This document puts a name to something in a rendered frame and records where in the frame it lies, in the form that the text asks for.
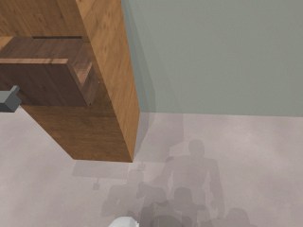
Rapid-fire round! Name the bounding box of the drawer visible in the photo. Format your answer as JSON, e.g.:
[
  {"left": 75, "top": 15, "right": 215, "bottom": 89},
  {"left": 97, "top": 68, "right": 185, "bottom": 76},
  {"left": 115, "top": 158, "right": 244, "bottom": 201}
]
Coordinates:
[{"left": 0, "top": 36, "right": 99, "bottom": 108}]

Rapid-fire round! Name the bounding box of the robot left thigh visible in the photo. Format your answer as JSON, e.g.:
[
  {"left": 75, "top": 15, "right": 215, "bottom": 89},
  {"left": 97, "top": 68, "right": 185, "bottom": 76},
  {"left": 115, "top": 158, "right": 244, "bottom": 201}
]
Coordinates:
[{"left": 109, "top": 217, "right": 139, "bottom": 227}]

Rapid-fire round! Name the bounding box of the cabinet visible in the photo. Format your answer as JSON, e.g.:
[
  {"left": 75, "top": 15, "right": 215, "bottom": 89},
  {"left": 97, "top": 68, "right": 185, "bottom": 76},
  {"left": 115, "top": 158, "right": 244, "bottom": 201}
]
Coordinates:
[{"left": 0, "top": 0, "right": 140, "bottom": 163}]

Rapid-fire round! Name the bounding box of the handle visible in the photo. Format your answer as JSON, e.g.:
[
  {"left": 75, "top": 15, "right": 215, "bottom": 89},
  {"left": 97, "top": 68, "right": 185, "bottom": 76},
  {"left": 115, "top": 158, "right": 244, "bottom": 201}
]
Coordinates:
[{"left": 0, "top": 85, "right": 22, "bottom": 113}]

